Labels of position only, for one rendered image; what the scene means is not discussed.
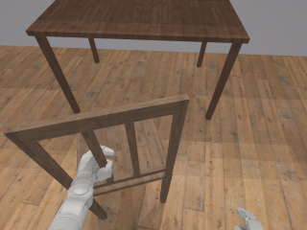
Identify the right robot hand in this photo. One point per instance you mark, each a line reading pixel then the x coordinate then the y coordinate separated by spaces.
pixel 249 219

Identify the chair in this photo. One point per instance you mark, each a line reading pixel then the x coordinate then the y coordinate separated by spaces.
pixel 130 130

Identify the left robot hand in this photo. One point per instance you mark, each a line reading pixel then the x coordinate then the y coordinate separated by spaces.
pixel 88 166

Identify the left robot forearm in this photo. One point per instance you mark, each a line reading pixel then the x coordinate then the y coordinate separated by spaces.
pixel 73 212

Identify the table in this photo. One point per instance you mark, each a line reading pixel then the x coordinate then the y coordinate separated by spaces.
pixel 164 20

